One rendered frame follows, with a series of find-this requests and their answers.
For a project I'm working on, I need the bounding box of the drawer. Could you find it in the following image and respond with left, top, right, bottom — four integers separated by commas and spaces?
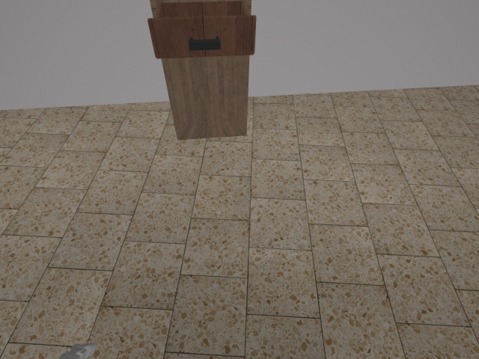
147, 1, 256, 59

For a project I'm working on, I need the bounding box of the robot left hand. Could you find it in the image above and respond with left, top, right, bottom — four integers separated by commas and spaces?
58, 343, 97, 359

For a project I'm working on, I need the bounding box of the cabinet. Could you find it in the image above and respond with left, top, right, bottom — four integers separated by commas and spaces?
150, 0, 251, 140

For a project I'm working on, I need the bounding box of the handle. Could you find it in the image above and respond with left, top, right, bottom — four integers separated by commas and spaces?
189, 36, 221, 51

